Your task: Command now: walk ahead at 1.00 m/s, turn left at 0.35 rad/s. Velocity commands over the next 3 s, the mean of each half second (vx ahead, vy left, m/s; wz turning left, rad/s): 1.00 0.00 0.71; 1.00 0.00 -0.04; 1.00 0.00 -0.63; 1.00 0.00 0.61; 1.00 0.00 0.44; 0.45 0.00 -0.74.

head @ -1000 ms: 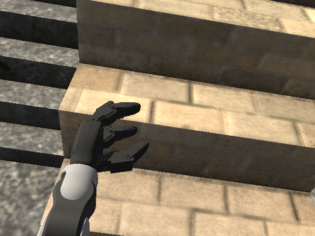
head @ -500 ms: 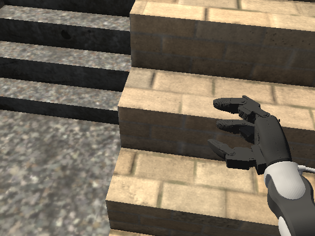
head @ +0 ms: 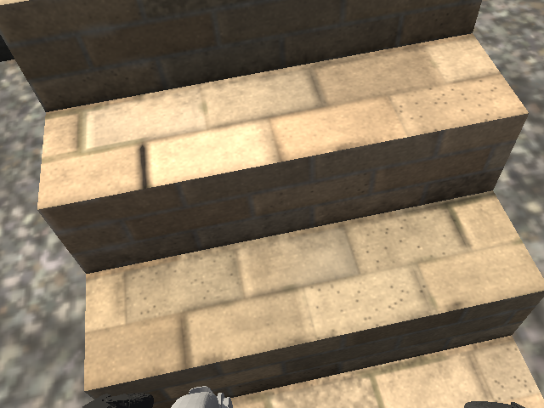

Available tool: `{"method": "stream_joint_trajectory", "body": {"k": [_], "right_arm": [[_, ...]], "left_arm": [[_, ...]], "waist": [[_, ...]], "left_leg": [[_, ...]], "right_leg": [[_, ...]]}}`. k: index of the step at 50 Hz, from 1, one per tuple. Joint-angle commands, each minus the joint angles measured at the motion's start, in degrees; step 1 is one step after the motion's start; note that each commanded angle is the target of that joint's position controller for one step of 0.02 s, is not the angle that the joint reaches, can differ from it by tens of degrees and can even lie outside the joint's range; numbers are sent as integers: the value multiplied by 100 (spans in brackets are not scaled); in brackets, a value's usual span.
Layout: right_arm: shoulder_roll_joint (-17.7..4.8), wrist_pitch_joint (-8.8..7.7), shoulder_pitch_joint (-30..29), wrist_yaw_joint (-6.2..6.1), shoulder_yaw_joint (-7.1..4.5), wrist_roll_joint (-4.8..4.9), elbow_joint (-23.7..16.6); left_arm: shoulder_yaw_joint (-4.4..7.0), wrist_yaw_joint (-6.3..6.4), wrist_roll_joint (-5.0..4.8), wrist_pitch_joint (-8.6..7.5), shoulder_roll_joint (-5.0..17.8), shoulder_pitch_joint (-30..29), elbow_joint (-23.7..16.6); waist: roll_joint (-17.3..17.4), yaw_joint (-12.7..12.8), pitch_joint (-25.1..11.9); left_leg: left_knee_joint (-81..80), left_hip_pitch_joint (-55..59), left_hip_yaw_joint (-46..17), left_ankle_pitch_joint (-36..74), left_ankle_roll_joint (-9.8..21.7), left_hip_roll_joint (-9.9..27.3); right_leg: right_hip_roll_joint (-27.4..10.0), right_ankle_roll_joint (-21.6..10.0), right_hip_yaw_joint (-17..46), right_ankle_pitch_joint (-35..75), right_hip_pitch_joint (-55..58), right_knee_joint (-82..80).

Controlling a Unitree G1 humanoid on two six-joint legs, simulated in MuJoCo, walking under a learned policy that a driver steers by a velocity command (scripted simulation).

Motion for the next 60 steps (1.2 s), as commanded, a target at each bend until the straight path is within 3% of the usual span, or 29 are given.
{"method": "stream_joint_trajectory", "body": {"k": [1, 2, 3, 4, 5, 6, 7, 9, 12, 17, 19, 20, 21, 22, 25, 30, 33, 34, 35, 36, 38, 40, 44, 45, 47, 48, 49, 51, 60], "right_arm": [[85, -41, -1632, -132, 124, -100, -1147], [512, 230, -1171, -181, 158, -64, -1088], [694, 393, -746, -148, 147, 58, -991], [930, 485, -576, -143, 124, 375, -1461], [1010, 425, -515, -254, 169, 163, -1547], [699, 447, -278, -314, 126, -75, -1672], [-4, 409, -386, -201, -109, -120, -1624], [-757, 411, -385, 235, -309, 130, -1462], [-199, 434, -207, 513, -167, 244, -1222], [-528, 400, 928, 646, -322, 404, -920], [-451, 304, 1898, 723, -321, 307, -316], [-34, 209, 2097, 754, -172, 260, -152], [-699, 156, 1831, 660, -230, 406, -448], [-1533, 158, 814, 438, -506, 358, -973], [-1632, -73, -330, 293, -551, 12, -1315], [-882, -297, 271, 625, -316, 38, -969], [-407, -153, 489, 616, -121, 105, -988], [-85, -172, 174, 595, 1, 105, -1168], [-2, -270, 260, 604, 94, 310, -1442], [-366, -306, -3, 591, 27, 22, -1509], [-687, -334, -27, 669, -108, 3, -1359], [-446, -345, 194, 795, -36, 25, -1262], [-210, -444, 269, 608, 39, 57, -1103], [-316, -455, 502, 538, 6, -3, -1058], [-1353, -458, 1055, 409, -228, -176, -970], [-1561, -405, 901, 335, -426, -124, -886], [-1053, -405, 747, 388, -287, -87, -904], [-796, -456, 489, 395, -167, 16, -854], [-1367, -664, 1061, 475, -316, -14, -365]], "left_arm": [[-4, 63, -94, 142, 492, 2311, 397], [-71, 9, 33, 111, 251, 2284, 776], [-177, -169, 574, 3, 97, 1579, 619], [-134, -318, 714, -169, 355, 821, 151], [15, -355, 722, -170, 533, -44, -96], [356, -132, 516, -200, 1704, -930, -448], [232, 23, 251, -274, 1211, -1358, -563], [191, 324, 219, -437, 1146, -660, -205], [353, 556, 292, -665, 1403, 19, 86], [358, 446, 267, -571, 1002, 123, 203], [409, 427, 269, -347, 855, -68, 320], [394, 390, 160, -275, 676, -365, 201], [145, 298, 149, -280, 140, -1024, -391], [127, 137, 339, -345, 203, -1558, -928], [411, -103, 451, -461, 876, -779, -527], [314, 10, 118, -395, 587, -74, -118], [245, 65, 306, -488, 314, 615, 259], [235, 66, 403, -572, 400, 1081, 301], [492, -26, 496, -554, 1414, 641, 279], [576, -115, 391, -542, 1386, 561, 211], [465, -176, 245, -573, 981, 196, 224], [477, -171, 238, -645, 1083, -143, 288], [611, -255, 114, -570, 1106, 324, 508], [566, -263, 49, -562, 845, 121, 384], [360, -197, -73, -610, 197, -324, -49], [402, -183, 17, -596, 573, -431, -185], [453, -187, 106, -546, 765, -404, -51], [502, -267, 183, -445, 800, 134, 289], [312, -495, 191, -292, 791, -661, -25]], "waist": [[-108, 990, -1183], [-766, 599, -1478], [-1239, 163, -1503], [-1560, -661, -625], [-766, -1117, -275], [-1542, -1398, -695], [-1031, -1241, -428], [378, -913, -91], [392, -546, -667], [-632, -415, -701], [435, -659, -254], [1339, -819, 271], [2106, -679, 512], [2360, -595, 355], [456, 148, -525], [668, -78, -1040], [61, -112, -737], [-607, 82, -623], [-2228, -304, -145], [-1390, -208, 112], [-41, -568, -362], [-356, -776, -585], [-101, -603, -668], [13, -746, -788], [1998, -978, -697], [2089, -823, -696], [1393, -659, -748], [1009, -284, -834], [805, -543, -397]], "left_leg": [[-514, -104, -156, 1992, 206, -249], [1520, -1, 48, 1425, 335, -670], [4384, -157, -117, 1125, 142, -1310], [5585, -1188, -948, 1644, -203, -1131], [5955, -1795, -1894, 2991, -181, -1205], [6049, -1496, -1758, 3661, -403, -1017], [6262, -933, -1425, 4111, -579, -728], [3370, -426, -1842, 4475, -517, -538], [978, 575, -1441, 3938, -110, -615], [-3659, 3603, -522, 945, 515, -565], [-6204, 3990, -275, 1593, 731, -842], [-5610, 4613, -1650, 1802, 980, -373], [-5766, 3911, -4127, 123, 1615, 500], [-7220, 2845, -5840, -2149, 2202, 1197], [-7313, 1922, -4015, 1465, 1224, 489], [-6481, 3806, -2822, 2849, 953, -216], [-5121, 3445, -2683, 2109, 878, -360], [-3737, 2566, -2300, 2195, 729, -714], [-3364, 960, -1291, 1898, 359, -1179], [-2892, 763, -1365, 2368, 248, -600], [-2787, 2123, -1340, 2804, 35, -539], [-3337, 3731, -1083, 2914, -11, -783], [-5508, 4677, -824, 2982, -137, -1086], [-5638, 5375, -1147, 3052, -51, -711], [-7253, 6014, -3789, 533, 404, 1366], [-7347, 5405, -4337, 204, 844, 1951], [-7289, 5305, -4149, 434, 842, 1759], [-7344, 4968, -2921, 1520, 601, 1174], [-7411, 4500, -796, 2734, 456, 1015]], "right_leg": [[-221, -194, -2178, 1547, 2091, -3979], [-264, -330, -2359, 2677, 2246, -4233], [118, -385, -2469, 2353, 1324, -3542], [-1120, -710, -11, 2108, 50, -4046], [-1328, -262, -237, 708, -283, -3991], [-2573, -376, 1181, -2961, -673, -5583], [-2506, -326, 1879, -3668, -1271, -6412], [-2127, -41, 1336, -3187, -642, -6092], [-1947, 134, 501, -2080, 798, -5955], [-1365, 474, -1490, -1358, 891, -6266], [-602, 674, -2477, -807, 1194, -4522], [-303, 597, -2270, -1450, -731, -2406], [10, 887, -1464, -1393, -2522, -1212], [-51, 1060, -414, -536, -2696, -472], [85, 1155, -599, 795, -278, -89], [264, 622, -1101, -290, 1102, -3281], [299, 256, -1432, -779, 2098, -4895], [-477, 91, -221, -1280, 2530, -5135], [-1474, -481, 2378, -1853, 2629, -6363], [-1936, -924, 3392, -2394, 2156, -6903], [-1316, -610, 2013, -1663, 1257, -6562], [-388, -253, 618, -583, 233, -6410], [5, -378, 527, -874, 522, -5552], [162, -200, 512, -867, 3, -5010], [859, 163, -310, -1023, -1919, -2879], [257, 127, -154, -765, -1993, -2109], [197, 163, -66, -466, -1917, -1610], [172, 356, -320, 80, -1480, -921], [-304, 519, -803, 793, -913, -1467]]}}
Next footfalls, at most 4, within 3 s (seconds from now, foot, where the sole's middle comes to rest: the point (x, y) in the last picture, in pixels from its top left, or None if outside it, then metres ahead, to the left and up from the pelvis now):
0.06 right None -0.04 -0.15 -0.82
0.40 left None -0.28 -0.03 -0.82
0.66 right None -0.19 -0.21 -0.82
0.92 left None -0.26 -0.02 -0.82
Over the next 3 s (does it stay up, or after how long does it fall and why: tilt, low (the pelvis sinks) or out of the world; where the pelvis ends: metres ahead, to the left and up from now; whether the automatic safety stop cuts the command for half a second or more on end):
stays up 0.27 0.01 0.17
